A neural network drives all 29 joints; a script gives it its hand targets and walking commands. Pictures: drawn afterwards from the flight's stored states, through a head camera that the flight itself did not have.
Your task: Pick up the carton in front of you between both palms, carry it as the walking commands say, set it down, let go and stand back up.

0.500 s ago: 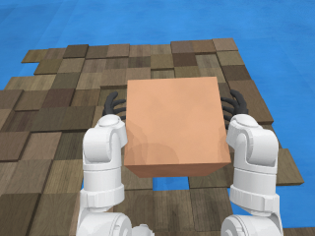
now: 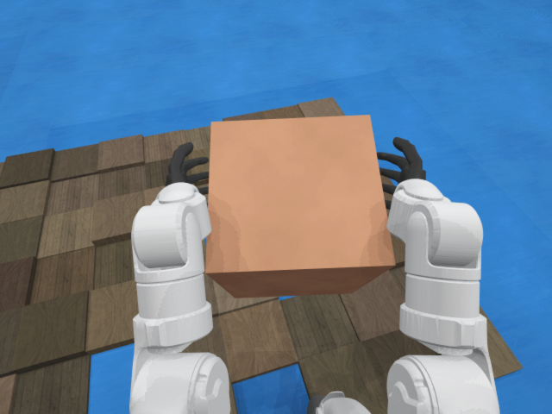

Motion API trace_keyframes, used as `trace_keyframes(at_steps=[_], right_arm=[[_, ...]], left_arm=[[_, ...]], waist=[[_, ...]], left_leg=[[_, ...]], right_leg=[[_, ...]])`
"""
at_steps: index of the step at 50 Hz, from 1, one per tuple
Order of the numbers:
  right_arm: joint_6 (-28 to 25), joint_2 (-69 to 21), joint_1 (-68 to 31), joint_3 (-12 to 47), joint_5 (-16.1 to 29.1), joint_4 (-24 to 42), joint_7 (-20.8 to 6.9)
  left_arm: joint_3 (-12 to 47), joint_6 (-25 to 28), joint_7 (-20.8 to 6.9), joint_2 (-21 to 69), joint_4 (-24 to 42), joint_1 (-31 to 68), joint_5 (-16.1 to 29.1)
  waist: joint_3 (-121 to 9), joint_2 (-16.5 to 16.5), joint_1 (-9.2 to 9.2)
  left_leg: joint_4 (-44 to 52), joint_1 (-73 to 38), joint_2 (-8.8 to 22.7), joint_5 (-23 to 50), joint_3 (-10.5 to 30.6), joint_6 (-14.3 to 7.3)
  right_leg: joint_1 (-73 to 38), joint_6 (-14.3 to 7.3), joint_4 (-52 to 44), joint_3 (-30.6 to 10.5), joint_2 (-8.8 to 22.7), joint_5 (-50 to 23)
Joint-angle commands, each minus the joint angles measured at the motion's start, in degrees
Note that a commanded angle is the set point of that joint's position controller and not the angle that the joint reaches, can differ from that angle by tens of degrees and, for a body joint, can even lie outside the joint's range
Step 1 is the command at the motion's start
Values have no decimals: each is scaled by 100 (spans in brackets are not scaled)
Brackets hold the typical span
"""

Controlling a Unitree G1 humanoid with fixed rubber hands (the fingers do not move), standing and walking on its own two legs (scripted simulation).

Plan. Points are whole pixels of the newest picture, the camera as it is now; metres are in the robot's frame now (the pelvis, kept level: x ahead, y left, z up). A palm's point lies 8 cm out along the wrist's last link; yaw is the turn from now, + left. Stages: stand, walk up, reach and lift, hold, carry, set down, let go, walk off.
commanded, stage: carry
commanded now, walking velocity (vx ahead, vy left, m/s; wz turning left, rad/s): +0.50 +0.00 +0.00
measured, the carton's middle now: (292, 220) +0.40 -0.03 +0.05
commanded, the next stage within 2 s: none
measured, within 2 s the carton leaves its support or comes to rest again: neither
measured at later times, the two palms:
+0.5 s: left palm (151, 95) +0.68 +0.21 +0.10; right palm (297, 87) +0.69 -0.08 +0.10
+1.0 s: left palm (158, 20) +0.99 +0.23 +0.12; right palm (269, 6) +1.04 -0.05 +0.12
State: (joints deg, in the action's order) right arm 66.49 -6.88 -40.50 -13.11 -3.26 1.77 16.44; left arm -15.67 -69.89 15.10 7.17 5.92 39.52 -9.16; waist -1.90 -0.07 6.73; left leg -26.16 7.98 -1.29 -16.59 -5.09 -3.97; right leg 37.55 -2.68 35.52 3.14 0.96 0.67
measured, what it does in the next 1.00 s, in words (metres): goes down: right foot, then left foot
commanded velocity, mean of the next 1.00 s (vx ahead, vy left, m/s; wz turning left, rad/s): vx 0.50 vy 0.00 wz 0.00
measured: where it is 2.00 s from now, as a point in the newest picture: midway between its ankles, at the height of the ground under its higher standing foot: (243, 169)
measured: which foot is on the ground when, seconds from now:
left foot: down 0.00-0.08, up 0.10-0.38, down 0.40-0.80, up 0.82-1.00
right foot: up 0.00-0.04, down 0.06-0.44, up 0.46-0.74, down 0.76-1.00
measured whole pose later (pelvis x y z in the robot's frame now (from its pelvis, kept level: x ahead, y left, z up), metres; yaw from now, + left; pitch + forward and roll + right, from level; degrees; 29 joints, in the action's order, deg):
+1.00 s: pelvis +0.65 +0.04 -0.03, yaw +5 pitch +7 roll +1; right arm 73.0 -6.0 -45.4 -17.3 -7.0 -3.7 14.2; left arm -16.6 -74.4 19.2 6.6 -1.8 44.2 -6.0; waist -3.5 1.4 -4.0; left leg -51.4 33.7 -1.0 -27.0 -4.1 -1.9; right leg 17.4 -3.6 29.7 0.1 0.2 12.6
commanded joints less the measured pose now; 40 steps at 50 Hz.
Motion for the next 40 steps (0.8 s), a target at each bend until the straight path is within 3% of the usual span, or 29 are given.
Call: trace_keyframes(at_steps=[1, 3, 4, 5, 6, 8, 11, 13, 14, 16, 17, 18, 20, 21, 22, 23, 24, 26, 27, 28, 29, 30, 31, 32, 33, 37, 38, 39, 40], right_arm=[[321, -5044, -3962, 3589, 2491, -57, -1593], [422, -4947, -3776, 3521, 2441, -36, -1549], [484, -4952, -4233, 3467, 2340, -1, -1509], [576, -5025, -4402, 3341, 2419, 84, -1483], [694, -5168, -3715, 3148, 2311, -705, -1494], [697, -5250, -4269, 3061, 2171, -169, -1447], [600, -5811, -3822, 3006, 1814, -726, -1375], [462, -5863, -4157, 3131, 1560, -370, -1343], [314, -5850, -4139, 3295, 1585, -67, -1299], [190, -5672, -3832, 3258, 1412, -168, -1267], [169, -5640, -3469, 3079, 1184, -499, -1256], [143, -5598, -3336, 3183, 1186, -505, -1271], [94, -5520, -3278, 3114, 1167, -601, -1292], [57, -5606, -3169, 3144, 1105, -717, -1251], [-7, -5648, -3449, 3148, 1145, -679, -1244], [-36, -5504, -3197, 3064, 1184, -449, -1245], [-69, -5606, -3294, 3288, 1227, -253, -1287], [-20, -6069, -3457, 3552, 1649, -153, -1420], [-28, -6033, -3693, 3685, 1756, 67, -1504], [10, -5802, -3744, 3826, 1857, 194, -1522], [11, -5744, -3710, 3737, 2075, 346, -1560], [39, -5891, -3626, 3911, 2113, 20, -1558], [24, -5810, -3975, 3999, 2338, 636, -1588], [45, -5373, -4251, 3921, 2282, 701, -1524], [117, -5433, -4004, 3945, 2407, 596, -1575], [335, -4904, -4145, 3664, 2339, 514, -1513], [412, -4699, -4052, 3579, 2237, 456, -1483], [528, -4830, -3932, 3420, 2336, -147, -1466], [567, -4561, -4283, 3343, 2319, 155, -1396]], left_arm=[[3228, -58, -1047, 4190, -203, 3662, 1735], [3204, -207, -1076, 4213, -487, 3591, 1903], [3050, -200, -1094, 4173, -446, 3898, 1896], [3168, -239, -1074, 4230, -366, 4121, 2116], [2998, -323, -1052, 4293, -358, 3991, 2190], [3048, -317, -1180, 4772, -270, 4337, 2390], [3371, -215, -1450, 5435, 147, 5173, 2899], [3545, -149, -1618, 6071, -375, 4964, 2953], [3513, -41, -1662, 6199, -203, 5042, 3135], [3695, 38, -1741, 6245, -523, 4834, 3185], [3610, 82, -1720, 5972, -591, 4699, 3027], [3663, 106, -1727, 6024, -860, 4273, 2943], [3538, 179, -1771, 5775, -1226, 4048, 2923], [3675, 236, -1767, 6014, -1004, 4271, 3037], [3694, 261, -1794, 5973, -998, 4363, 2942], [3723, 293, -1786, 6206, -807, 4449, 3112], [3672, 290, -1737, 6074, -811, 4304, 2859], [3763, 375, -1633, 5910, -62, 4505, 2825], [3613, 348, -1545, 5884, -539, 4164, 2585], [3523, 327, -1470, 5685, -691, 3815, 2393], [3695, 337, -1408, 5806, -330, 4030, 2635], [3552, 325, -1332, 5236, -83, 3930, 2165], [3631, 313, -1292, 5347, 189, 3984, 2358], [3499, 159, -1304, 5353, -260, 3726, 2229], [3511, 183, -1228, 5079, -205, 3663, 2160], [3467, -76, -1139, 4517, -45, 3858, 2086], [3381, -165, -1147, 4461, -283, 3776, 2101], [3230, -184, -1107, 4204, -72, 3853, 2081], [3190, -310, -1071, 4228, -680, 3609, 2086]], waist=[[-2250, -875, -257], [-2565, -456, -529], [-2992, 317, -929], [-3596, 1238, -924], [-3681, 814, -942], [-3391, 732, -1205], [-2919, 998, -1166], [-2973, 528, -1061], [-2992, 1083, -1236], [-2909, 1208, -1207], [-2923, 1085, -1058], [-2745, 867, -1235], [-2775, 774, -924], [-3140, 683, -687], [-3218, -151, -309], [-3293, -1163, -270], [-3262, -1206, -287], [-2938, -448, -339], [-2729, -75, -396], [-2668, -248, -421], [-2824, -612, -420], [-2815, -709, -250], [-2645, -193, -341], [-2633, -1061, -259], [-2468, -772, -421], [-2244, -774, -483], [-2827, -546, -839], [-3043, -161, -1018], [-3276, 1133, -1089]], left_leg=[[-379, -1166, 1057, 4217, 800, -326], [-1935, -601, 623, 4352, 45, 59], [-3154, 750, 488, 2382, 192, 260], [-4560, 2478, -168, -1318, 345, 437], [-4955, 2856, -52, -1389, 656, 407], [-5083, 3526, 100, -1073, 778, 226], [-4344, 3634, 235, -759, 830, 382], [-3144, 3209, 101, -981, 537, 466], [-2765, 3275, 124, -999, 512, 442], [-1923, 3172, -28, -208, 267, 397], [-1828, 2524, 173, 76, 439, 324], [-1021, 2424, -160, 506, -26, 410], [466, 591, -512, 1976, -651, 469], [383, -804, -146, 1779, 153, 64], [299, -2218, 940, 2833, 1713, -498], [22, -3253, 1890, 4659, 2813, -670], [22, -3310, 1933, 4475, 2759, -1047], [294, -2393, 1762, 2999, 2423, -879], [427, -2262, 1575, 3188, 1939, -574], [266, -2483, 1538, 3657, 1530, -437], [179, -2754, 1386, 3386, 1455, -423], [159, -2630, 1599, 3200, 1690, -570], [579, -2107, 1659, 3018, 1449, -571], [436, -1504, 1438, 2163, 1222, -597], [517, -1055, 1212, 2335, 733, -445], [-560, -848, 955, 3429, 187, -302], [-1489, -822, 691, 3968, -188, 22], [-2610, 294, 589, 2912, -240, 150], [-4126, 2069, 136, 1370, -254, 319]], right_leg=[[-1388, -275, -875, 377, -361, -822], [-3106, -231, -1400, 895, -433, -1527], [-4616, -507, -891, -195, 628, -2784], [-6028, -1194, -570, -2607, 2024, -2550], [-6038, -1346, -786, -2845, 1858, -1004], [-5552, -1501, -1110, -3130, 1616, -379], [-4789, -1222, -1161, -2123, 1237, -751], [-4466, -1227, -1311, -2020, 1086, -771], [-4653, -1283, -1206, -1864, 1033, -1045], [-4752, -1100, -836, -1464, 691, -2199], [-4245, -1139, -786, -1497, 989, -2083], [-4109, -974, -678, -1182, 697, -1772], [-3520, -625, 248, -428, 399, -2320], [-2513, -388, 1039, -179, 155, -2261], [-811, -81, 2103, -291, -41, -33], [520, 137, 3034, -304, -506, 2490], [973, 84, 3897, -488, -230, 2738], [913, 115, 3671, -687, 237, 2015], [919, 177, 3234, -588, 251, 1794], [1078, 184, 3073, -454, 210, 1652], [1300, 199, 2761, -419, 140, 1797], [1309, 137, 2280, -556, 244, 1899], [819, 180, 1377, -391, 326, 1828], [69, 217, 831, -300, 241, 1842], [-478, 187, 527, 4, 48, 1276], [-1327, -20, -728, 643, -376, 526], [-2599, -130, -1072, 823, -411, -442], [-3902, -229, -799, 332, -64, -427], [-5163, -854, -783, -1796, 1337, -2081]])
